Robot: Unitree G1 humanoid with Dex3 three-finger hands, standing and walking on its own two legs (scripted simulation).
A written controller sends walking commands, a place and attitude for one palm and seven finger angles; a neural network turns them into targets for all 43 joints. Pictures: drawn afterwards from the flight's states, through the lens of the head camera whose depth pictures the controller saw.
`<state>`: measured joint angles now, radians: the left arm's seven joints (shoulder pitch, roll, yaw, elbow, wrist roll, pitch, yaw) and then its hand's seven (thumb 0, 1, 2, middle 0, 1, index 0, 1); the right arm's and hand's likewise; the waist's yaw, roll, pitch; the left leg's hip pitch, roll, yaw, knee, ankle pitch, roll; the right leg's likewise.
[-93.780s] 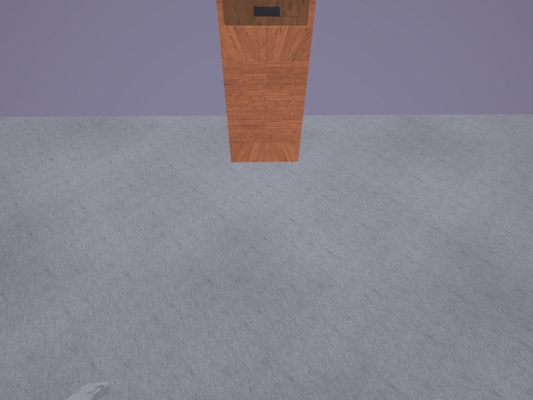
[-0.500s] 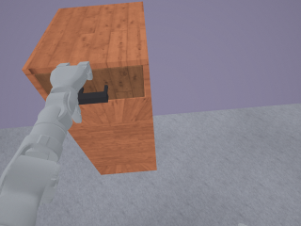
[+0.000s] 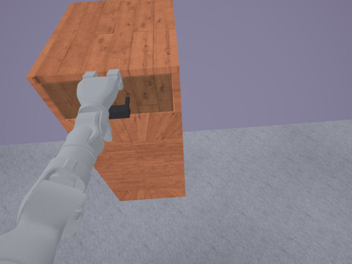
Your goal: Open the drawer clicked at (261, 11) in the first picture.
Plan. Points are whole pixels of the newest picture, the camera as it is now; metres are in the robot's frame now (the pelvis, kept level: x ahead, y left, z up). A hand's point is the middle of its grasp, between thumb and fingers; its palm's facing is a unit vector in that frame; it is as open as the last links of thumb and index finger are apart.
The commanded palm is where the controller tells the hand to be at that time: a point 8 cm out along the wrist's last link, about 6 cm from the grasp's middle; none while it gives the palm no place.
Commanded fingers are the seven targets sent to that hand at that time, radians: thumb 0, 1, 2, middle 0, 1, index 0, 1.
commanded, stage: lower the fingers behind the handle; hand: left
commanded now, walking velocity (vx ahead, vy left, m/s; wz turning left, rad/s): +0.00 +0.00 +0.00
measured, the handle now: (111, 106) +0.51 +0.18 +0.05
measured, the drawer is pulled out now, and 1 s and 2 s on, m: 0.00 0.00 0.00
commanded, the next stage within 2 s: lift the fingers back up to retry in 1.08 s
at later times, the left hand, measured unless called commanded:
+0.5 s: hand (104, 118) +0.47 +0.19 +0.06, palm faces +0.05 +0.03 -1.00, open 13.8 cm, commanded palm +0.44 +0.19 +0.09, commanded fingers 0.00 -0.50 0.30 -0.30 -1.20 -0.30 -1.20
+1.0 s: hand (104, 119) +0.47 +0.19 +0.05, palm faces +0.03 +0.03 -1.00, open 13.8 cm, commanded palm +0.45 +0.20 +0.08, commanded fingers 0.00 -0.50 0.30 -0.30 -1.20 -0.30 -1.20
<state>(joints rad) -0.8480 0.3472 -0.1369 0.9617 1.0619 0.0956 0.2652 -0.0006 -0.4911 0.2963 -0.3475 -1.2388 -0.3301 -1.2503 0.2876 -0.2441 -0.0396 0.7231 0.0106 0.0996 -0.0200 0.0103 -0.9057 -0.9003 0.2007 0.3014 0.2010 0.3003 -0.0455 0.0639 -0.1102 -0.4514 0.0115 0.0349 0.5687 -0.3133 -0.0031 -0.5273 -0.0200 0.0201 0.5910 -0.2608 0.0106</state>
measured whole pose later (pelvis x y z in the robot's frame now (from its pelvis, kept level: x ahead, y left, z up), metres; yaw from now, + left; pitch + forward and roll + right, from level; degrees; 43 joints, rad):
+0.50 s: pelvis -0.01 +0.00 -0.01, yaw +1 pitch +14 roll +0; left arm -0.86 0.38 -0.15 1.01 1.10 0.05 0.34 0.00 -0.49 0.30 -0.33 -1.31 -0.32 -1.21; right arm 0.30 -0.26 -0.07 0.72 0.00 0.06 -0.02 0.01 -0.91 -0.90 0.20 0.30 0.20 0.30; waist -0.06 0.03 -0.11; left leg -0.58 0.01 0.01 0.68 -0.34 0.00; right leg -0.64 -0.02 0.00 0.67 -0.28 0.01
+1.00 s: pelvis -0.02 +0.00 -0.02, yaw +0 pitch +15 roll +0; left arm -0.88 0.42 -0.14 1.02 1.08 0.03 0.30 0.00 -0.49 0.30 -0.26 -1.33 -0.32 -1.21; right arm 0.34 -0.27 -0.05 0.69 0.01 0.05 -0.04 0.01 -0.91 -0.90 0.20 0.30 0.20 0.30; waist -0.08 0.03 -0.11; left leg -0.63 0.02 0.03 0.72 -0.35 0.00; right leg -0.69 -0.01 0.02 0.71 -0.28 0.01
